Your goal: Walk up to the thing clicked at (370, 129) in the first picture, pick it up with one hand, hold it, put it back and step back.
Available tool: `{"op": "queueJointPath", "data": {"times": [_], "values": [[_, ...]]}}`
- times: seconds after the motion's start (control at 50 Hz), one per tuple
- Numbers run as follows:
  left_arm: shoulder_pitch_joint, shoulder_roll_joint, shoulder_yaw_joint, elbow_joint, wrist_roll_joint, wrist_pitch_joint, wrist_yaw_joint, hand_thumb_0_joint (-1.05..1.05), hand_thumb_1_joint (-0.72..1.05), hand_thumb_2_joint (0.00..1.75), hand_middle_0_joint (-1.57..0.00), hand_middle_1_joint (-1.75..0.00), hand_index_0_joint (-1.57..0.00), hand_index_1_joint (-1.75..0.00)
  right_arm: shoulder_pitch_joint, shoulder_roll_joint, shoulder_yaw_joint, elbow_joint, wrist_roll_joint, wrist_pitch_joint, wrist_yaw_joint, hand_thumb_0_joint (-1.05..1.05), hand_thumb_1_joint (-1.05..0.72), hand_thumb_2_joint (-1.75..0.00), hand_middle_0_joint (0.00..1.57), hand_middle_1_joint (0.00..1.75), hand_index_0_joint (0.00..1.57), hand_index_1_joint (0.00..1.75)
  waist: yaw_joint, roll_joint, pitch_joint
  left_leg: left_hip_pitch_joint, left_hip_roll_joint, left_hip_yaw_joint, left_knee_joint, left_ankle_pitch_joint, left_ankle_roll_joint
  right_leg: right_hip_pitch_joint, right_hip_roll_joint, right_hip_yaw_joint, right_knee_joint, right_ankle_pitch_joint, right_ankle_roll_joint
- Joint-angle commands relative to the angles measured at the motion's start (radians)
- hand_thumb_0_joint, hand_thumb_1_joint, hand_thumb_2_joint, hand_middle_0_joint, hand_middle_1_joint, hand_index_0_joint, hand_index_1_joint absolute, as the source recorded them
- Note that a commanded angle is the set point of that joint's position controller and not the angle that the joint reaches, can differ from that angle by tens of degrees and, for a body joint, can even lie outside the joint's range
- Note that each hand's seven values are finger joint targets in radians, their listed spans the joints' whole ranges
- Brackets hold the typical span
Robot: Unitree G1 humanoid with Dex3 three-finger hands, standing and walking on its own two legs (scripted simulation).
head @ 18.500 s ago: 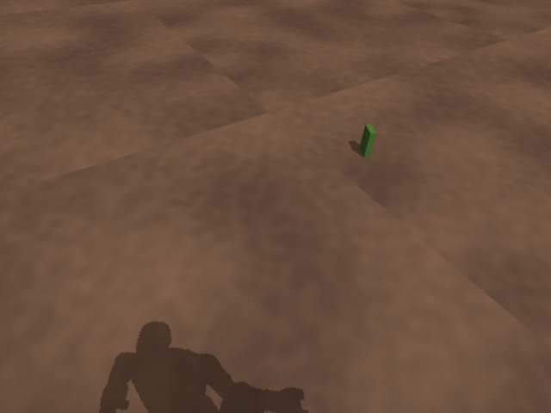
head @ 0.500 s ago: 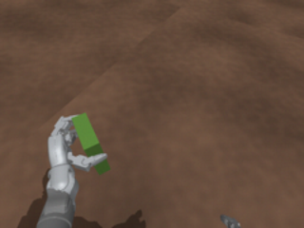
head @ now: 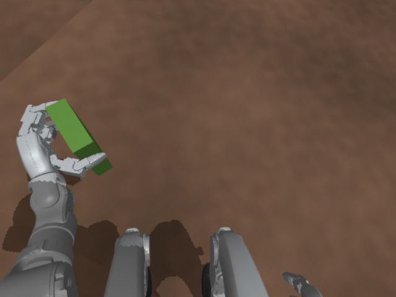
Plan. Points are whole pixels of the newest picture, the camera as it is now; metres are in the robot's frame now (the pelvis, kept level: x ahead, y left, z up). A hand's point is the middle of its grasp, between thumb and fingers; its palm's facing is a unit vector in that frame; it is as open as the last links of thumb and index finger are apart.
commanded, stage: crouch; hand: left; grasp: from the side
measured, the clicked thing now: (84, 142) +0.44 +0.22 -0.05
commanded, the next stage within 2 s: lower in 0.96 s
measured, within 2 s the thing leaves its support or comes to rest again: neither
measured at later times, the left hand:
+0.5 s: hand (84, 166) +0.45 +0.27 -0.22, palm faces +0.40 -0.91 -0.05, open 12.8 cm
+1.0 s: hand (88, 169) +0.47 +0.29 -0.31, palm faces +0.41 -0.91 -0.05, open 12.7 cm
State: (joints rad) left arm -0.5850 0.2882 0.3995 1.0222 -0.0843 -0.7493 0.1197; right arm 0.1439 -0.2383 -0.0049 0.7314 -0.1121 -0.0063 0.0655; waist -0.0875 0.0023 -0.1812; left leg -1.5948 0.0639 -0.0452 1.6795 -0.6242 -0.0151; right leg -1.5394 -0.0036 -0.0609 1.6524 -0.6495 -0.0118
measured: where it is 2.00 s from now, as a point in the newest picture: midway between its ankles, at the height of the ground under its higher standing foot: outside the picture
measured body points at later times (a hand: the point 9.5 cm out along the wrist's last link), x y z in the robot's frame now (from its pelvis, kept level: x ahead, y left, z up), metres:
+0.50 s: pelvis -0.05 +0.00 -0.17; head +0.17 +0.06 +0.22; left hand +0.42 +0.31 -0.21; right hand +0.01 -0.27 -0.28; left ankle +0.06 +0.13 -0.52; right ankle +0.05 -0.12 -0.52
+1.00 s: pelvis -0.05 +0.01 -0.24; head +0.20 +0.08 +0.13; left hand +0.45 +0.33 -0.31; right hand +0.00 -0.27 -0.33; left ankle +0.06 +0.13 -0.52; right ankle +0.05 -0.12 -0.52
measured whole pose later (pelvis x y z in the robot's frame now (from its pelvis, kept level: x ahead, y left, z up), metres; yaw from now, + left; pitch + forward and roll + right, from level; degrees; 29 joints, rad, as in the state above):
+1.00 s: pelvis -0.05 +0.01 -0.24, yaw -8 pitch +26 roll -10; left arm -0.84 0.75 0.68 1.29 0.01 -0.75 -0.01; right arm 0.07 -0.29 0.21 0.71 -0.23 0.07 0.10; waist -0.23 -0.10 0.09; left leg -2.29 0.06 -0.20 2.47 -0.66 -0.01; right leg -2.17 0.02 -0.16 2.36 -0.66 0.01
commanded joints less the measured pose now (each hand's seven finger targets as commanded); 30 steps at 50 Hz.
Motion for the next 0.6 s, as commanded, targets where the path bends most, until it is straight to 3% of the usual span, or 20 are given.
{"op": "queueJointPath", "data": {"times": [0.0,0.06,0.14,0.18,0.2,0.3,0.34,0.36,0.4,0.42,0.46,0.48,0.52,0.58], "values": [[-0.338,0.183,0.049,-0.114,-0.003,-0.1,-0.013,0.0,-0.09,1.28,-1.19,-1.39,-1.2,-1.4,0.127,-0.193,-0.05,-0.061,0.007,-0.012,0.0,0.0,-0.91,-0.91,0.2,0.3,0.2,0.3,-0.025,0.067,-0.627,0.347,-0.036,-0.017,-0.061,0.385,0.035,0.2,0.036,0.016,-0.11,0.396,-0.012],[-0.359,0.233,0.089,-0.062,0.008,-0.112,-0.02,0.0,-0.1,1.27,-1.19,-1.39,-1.2,-1.41,0.121,-0.189,-0.042,-0.057,0.002,-0.005,0.01,0.0,-0.91,-0.91,0.2,0.3,0.2,0.3,-0.023,0.028,-0.597,0.198,-0.037,-0.016,0.008,0.313,0.039,0.136,0.037,0.017,-0.042,0.333,-0.01],[-0.448,0.364,0.164,-0.039,0.035,-0.147,-0.019,0.0,-0.05,1.34,-1.22,-1.46,-1.24,-1.47,0.119,-0.203,-0.03,-0.045,-0.012,0.005,0.019,0.0,-0.9,-0.91,0.2,0.3,0.2,0.3,-0.019,0.122,-0.586,0.126,-0.03,-0.022,0.07,0.192,0.024,-0.02,0.04,0.002,0.061,0.191,-0.025],[-0.484,0.401,0.177,-0.003,0.052,-0.157,-0.018,0.0,-0.06,1.36,-1.23,-1.48,-1.24,-1.49,0.103,-0.205,-0.018,-0.047,-0.018,0.01,0.019,0.0,-0.9,-0.91,0.2,0.3,0.2,0.3,-0.026,0.156,-0.581,0.109,-0.025,-0.027,0.092,0.127,0.017,-0.079,0.04,-0.006,0.104,0.133,-0.028],[-0.545,0.459,0.201,-0.085,0.06,-0.174,-0.014,0.0,-0.05,1.38,-1.23,-1.5,-1.25,-1.51,0.115,-0.207,-0.019,-0.038,-0.023,0.012,0.018,0.0,-0.9,-0.91,0.2,0.3,0.2,0.3,-0.016,0.203,-0.612,0.108,-0.023,-0.019,0.108,0.129,0.013,-0.077,0.04,0.003,0.117,0.135,-0.027],[-0.641,0.525,0.207,-0.068,0.067,-0.176,-0.044,0.0,-0.1,1.35,-1.21,-1.47,-1.23,-1.48,0.116,-0.215,-0.002,-0.01,-0.034,0.015,0.011,0.0,-0.92,-0.91,0.2,0.3,0.2,0.3,-0.062,0.252,-0.654,0.056,-0.02,-0.008,0.185,0.059,0.01,-0.108,0.043,0.0,0.183,0.083,-0.021],[-0.672,0.51,0.176,-0.047,0.072,-0.162,-0.063,0.0,-0.11,1.34,-1.21,-1.46,-1.22,-1.48,0.118,-0.218,0.005,-0.002,-0.039,0.015,0.009,0.0,-0.92,-0.91,0.2,0.3,0.2,0.3,-0.087,0.27,-0.656,0.034,-0.018,-0.008,0.218,0.049,0.011,-0.146,0.044,-0.012,0.216,0.086,-0.022],[-0.655,0.459,0.139,0.025,0.073,-0.146,-0.077,0.0,-0.1,1.32,-1.2,-1.45,-1.22,-1.46,0.12,-0.225,0.008,0.008,-0.042,0.015,0.009,0.0,-0.92,-0.91,0.2,0.3,0.2,0.3,-0.11,0.257,-0.599,0.017,-0.017,-0.015,0.228,0.015,0.012,-0.188,0.042,-0.025,0.229,0.065,-0.02],[-0.62,0.518,0.168,0.075,0.076,-0.125,-0.088,0.0,-0.1,1.3,-1.2,-1.44,-1.22,-1.45,0.11,-0.241,0.017,0.001,-0.043,0.018,0.004,0.0,-0.92,-0.91,0.2,0.3,0.2,0.3,-0.106,0.224,-0.552,-0.044,-0.016,-0.02,0.255,-0.023,0.015,-0.216,0.044,-0.033,0.239,0.029,-0.016],[-0.656,0.541,0.168,0.053,0.077,-0.12,-0.093,0.0,-0.1,1.3,-1.19,-1.44,-1.21,-1.44,0.108,-0.247,0.023,0.0,-0.046,0.021,0.003,0.0,-0.91,-0.91,0.2,0.3,0.2,0.3,-0.109,0.248,-0.537,-0.051,-0.015,-0.022,0.267,-0.034,0.016,-0.237,0.043,-0.04,0.252,0.028,-0.017],[-0.701,0.565,0.176,-0.014,0.07,-0.114,-0.098,0.0,-0.09,1.3,-1.2,-1.46,-1.23,-1.46,0.11,-0.253,0.035,-0.007,-0.051,0.025,0.002,0.0,-0.91,-0.91,0.2,0.3,0.2,0.3,-0.102,0.28,-0.563,-0.037,-0.014,-0.03,0.289,-0.007,0.012,-0.253,0.043,-0.053,0.288,0.055,-0.018],[-0.672,0.556,0.188,0.03,0.061,-0.106,-0.098,0.0,-0.09,1.31,-1.21,-1.47,-1.24,-1.47,0.112,-0.256,0.044,-0.01,-0.052,0.028,0.004,0.0,-0.91,-0.91,0.2,0.3,0.2,0.3,-0.101,0.279,-0.557,-0.043,-0.014,-0.035,0.306,0.015,0.01,-0.252,0.041,-0.06,0.31,0.074,-0.018],[-0.625,0.596,0.238,0.064,0.047,-0.101,-0.096,0.0,-0.09,1.32,-1.22,-1.48,-1.24,-1.48,0.101,-0.265,0.059,-0.019,-0.052,0.031,0.005,0.0,-0.9,-0.91,0.2,0.3,0.2,0.3,-0.083,0.26,-0.544,-0.083,-0.017,-0.038,0.335,0.048,0.011,-0.251,0.045,-0.069,0.341,0.097,-0.017],[-0.59,0.659,0.298,0.101,0.049,-0.103,-0.087,0.0,-0.06,1.34,-1.22,-1.48,-1.24,-1.48,0.107,-0.283,0.08,-0.02,-0.062,0.04,0.007,0.0,-0.89,-0.91,0.2,0.3,0.2,0.3,-0.087,0.25,-0.521,-0.135,-0.016,-0.05,0.377,0.076,0.013,-0.244,0.048,-0.081,0.38,0.126,-0.014]]}}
